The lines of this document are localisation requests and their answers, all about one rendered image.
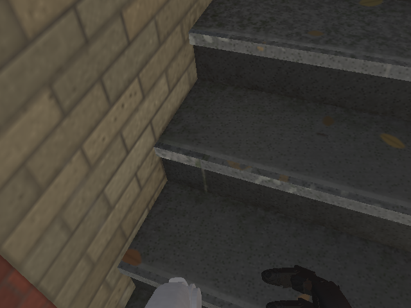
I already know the left robot thigh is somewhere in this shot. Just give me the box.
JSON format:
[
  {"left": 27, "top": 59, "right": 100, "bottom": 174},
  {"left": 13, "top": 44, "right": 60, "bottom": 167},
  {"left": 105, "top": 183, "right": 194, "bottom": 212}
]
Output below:
[{"left": 145, "top": 282, "right": 202, "bottom": 308}]

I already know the robot right hand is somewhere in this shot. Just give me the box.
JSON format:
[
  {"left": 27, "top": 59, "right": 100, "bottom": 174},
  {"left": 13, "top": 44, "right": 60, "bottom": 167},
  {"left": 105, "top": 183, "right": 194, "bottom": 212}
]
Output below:
[{"left": 261, "top": 265, "right": 352, "bottom": 308}]

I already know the left robot shin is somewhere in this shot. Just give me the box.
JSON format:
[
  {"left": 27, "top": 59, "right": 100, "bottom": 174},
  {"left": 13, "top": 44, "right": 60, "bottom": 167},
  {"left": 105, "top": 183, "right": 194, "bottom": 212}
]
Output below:
[{"left": 169, "top": 277, "right": 188, "bottom": 286}]

